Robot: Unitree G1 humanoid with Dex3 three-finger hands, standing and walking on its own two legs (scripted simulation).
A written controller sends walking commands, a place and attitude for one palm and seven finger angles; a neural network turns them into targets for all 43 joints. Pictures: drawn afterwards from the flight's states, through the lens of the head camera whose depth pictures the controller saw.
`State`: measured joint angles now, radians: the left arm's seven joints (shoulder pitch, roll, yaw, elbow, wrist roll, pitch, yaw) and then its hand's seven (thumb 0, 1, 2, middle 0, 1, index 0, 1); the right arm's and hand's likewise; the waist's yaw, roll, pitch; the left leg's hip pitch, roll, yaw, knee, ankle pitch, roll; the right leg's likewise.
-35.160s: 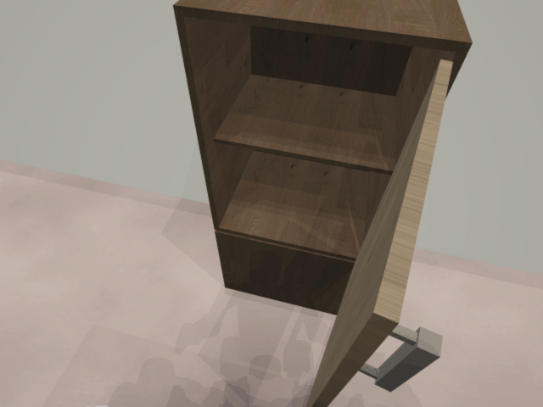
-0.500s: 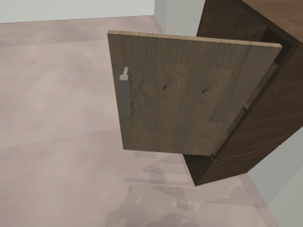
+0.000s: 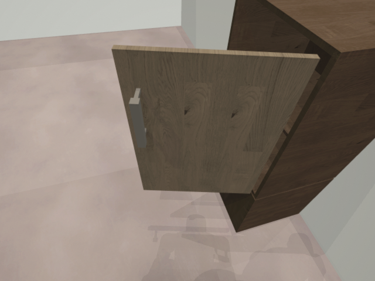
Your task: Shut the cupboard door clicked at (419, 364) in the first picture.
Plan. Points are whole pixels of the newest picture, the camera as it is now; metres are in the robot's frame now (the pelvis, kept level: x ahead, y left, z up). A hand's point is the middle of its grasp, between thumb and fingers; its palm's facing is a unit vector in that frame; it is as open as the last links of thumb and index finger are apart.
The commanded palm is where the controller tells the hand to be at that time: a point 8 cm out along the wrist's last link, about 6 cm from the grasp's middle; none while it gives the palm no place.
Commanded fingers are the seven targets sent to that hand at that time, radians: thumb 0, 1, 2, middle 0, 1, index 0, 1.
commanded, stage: look again from close up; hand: left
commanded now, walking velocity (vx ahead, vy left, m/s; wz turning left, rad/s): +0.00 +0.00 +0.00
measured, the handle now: (140, 119) +0.47 +0.14 +0.07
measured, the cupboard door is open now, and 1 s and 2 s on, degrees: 72 72 72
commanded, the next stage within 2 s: shuffle to correct the standing spot in 0.58 s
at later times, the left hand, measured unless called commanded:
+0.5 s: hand out of the picture +0.05 +0.26 -0.17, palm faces +0.04 -0.95 -0.31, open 7.4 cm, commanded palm none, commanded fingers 0.00 0.90 0.90 -0.20 -0.30 -0.20 -0.30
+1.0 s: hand out of the picture -0.06 +0.21 -0.18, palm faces -0.04 -0.98 -0.19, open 7.4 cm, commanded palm none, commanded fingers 0.00 0.90 0.90 -0.20 -0.30 -0.20 -0.30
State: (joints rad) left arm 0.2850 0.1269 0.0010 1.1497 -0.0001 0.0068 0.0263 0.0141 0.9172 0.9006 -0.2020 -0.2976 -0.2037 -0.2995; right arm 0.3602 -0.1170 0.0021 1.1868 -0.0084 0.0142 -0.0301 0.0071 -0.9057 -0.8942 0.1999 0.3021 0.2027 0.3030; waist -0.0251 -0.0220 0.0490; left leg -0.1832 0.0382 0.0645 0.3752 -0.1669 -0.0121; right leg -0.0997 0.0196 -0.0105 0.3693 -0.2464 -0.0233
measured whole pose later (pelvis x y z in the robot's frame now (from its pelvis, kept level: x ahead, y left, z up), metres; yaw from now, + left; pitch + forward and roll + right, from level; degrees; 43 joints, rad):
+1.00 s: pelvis -0.03 +0.03 -0.01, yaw -2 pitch -1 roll +0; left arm 0.36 0.21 0.00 1.05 0.03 0.06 -0.01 0.01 0.91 0.90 -0.20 -0.30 -0.20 -0.30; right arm 0.25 -0.18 -0.02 1.08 -0.02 0.02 -0.01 0.01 -0.90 -0.89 0.20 0.30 0.21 0.30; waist 0.00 -0.03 0.04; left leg -0.28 0.01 0.11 0.46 -0.17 0.04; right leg -0.24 -0.04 -0.03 0.55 -0.34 -0.01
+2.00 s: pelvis +0.03 -0.06 -0.02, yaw -1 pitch +0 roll +0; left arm 0.19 0.19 0.03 0.97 0.01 0.03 0.04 0.01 0.92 0.90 -0.20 -0.30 -0.21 -0.30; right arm 0.22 -0.16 -0.04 0.98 -0.01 0.02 -0.01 0.01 -0.90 -0.89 0.20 0.30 0.20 0.30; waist 0.01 -0.03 0.07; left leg -0.30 0.00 0.10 0.59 -0.28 0.05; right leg -0.31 -0.07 -0.04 0.64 -0.32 -0.01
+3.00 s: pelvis +0.04 -0.10 +0.00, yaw -1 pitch -1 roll +1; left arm 0.25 0.15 -0.01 1.12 0.01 -0.01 0.03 0.01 0.92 0.90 -0.20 -0.30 -0.20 -0.30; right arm 0.28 -0.13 0.01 1.14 -0.01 -0.01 -0.02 0.02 -0.92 -0.89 0.20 0.30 0.20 0.30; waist 0.00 0.02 0.06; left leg -0.18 0.02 0.08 0.42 -0.23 0.00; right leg -0.18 -0.04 -0.04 0.47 -0.28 0.00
